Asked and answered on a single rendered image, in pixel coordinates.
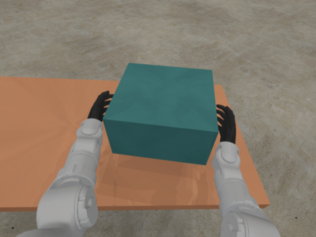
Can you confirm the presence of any robot right forearm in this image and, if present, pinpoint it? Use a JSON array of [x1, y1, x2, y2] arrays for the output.
[[211, 142, 270, 220]]

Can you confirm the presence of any carton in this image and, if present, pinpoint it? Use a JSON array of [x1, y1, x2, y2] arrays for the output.
[[102, 63, 219, 165]]

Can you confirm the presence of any left robot hand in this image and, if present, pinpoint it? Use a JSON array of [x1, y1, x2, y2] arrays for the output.
[[87, 91, 114, 122]]

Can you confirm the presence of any table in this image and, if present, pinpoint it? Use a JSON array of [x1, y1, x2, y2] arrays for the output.
[[0, 76, 270, 212]]

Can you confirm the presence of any left robot upper arm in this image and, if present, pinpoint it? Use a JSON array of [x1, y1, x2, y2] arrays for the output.
[[16, 184, 98, 237]]

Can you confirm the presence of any robot left forearm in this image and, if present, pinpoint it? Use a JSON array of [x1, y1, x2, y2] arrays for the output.
[[37, 118, 103, 227]]

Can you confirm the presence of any right robot hand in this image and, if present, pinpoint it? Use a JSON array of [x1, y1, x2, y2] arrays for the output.
[[216, 105, 236, 144]]

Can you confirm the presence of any right robot upper arm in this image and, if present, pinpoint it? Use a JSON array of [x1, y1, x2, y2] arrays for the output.
[[220, 210, 280, 237]]

